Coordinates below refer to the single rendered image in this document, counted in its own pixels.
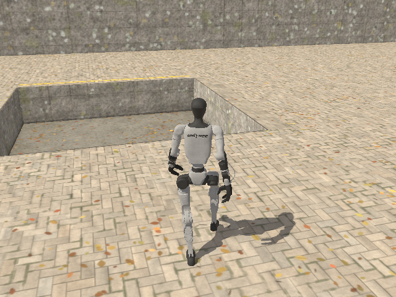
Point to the right robot shin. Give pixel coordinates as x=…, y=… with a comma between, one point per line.
x=214, y=206

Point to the robot left forearm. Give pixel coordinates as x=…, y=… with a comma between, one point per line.
x=171, y=160

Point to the left robot shin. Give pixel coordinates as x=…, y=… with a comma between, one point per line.
x=188, y=235

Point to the left robot hand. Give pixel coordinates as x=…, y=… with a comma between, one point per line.
x=174, y=172

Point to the right robot hand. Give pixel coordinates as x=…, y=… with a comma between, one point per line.
x=228, y=192

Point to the robot right forearm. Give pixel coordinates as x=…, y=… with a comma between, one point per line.
x=225, y=171

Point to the left robot upper arm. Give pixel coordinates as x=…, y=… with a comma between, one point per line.
x=176, y=139

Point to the right robot upper arm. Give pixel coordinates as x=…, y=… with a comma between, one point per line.
x=219, y=142

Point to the robot shin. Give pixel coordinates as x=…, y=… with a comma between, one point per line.
x=188, y=235
x=214, y=206

